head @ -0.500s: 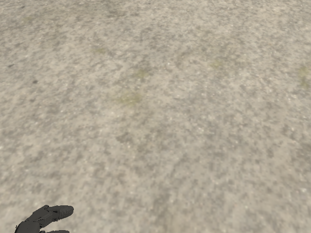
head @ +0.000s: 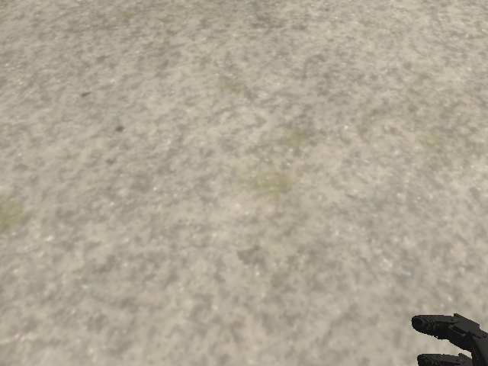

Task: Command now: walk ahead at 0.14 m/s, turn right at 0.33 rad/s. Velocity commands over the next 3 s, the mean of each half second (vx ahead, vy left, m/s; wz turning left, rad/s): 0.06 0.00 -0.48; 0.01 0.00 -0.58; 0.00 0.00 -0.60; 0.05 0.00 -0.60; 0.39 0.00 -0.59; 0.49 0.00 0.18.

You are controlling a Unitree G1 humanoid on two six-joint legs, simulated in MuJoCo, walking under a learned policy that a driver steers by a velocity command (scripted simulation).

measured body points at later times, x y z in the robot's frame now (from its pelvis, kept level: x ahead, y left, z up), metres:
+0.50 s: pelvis +0.04 -0.04 +0.01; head +0.07 -0.09 +0.46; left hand +0.24 +0.20 -0.07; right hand +0.11 -0.36 -0.11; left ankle +0.09 +0.11 -0.64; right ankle +0.04 -0.13 -0.73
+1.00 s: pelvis +0.07 -0.01 +0.01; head +0.11 -0.01 +0.46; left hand +0.35 +0.17 -0.09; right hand +0.03 -0.32 -0.08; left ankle +0.13 +0.09 -0.73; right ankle -0.03 -0.11 -0.64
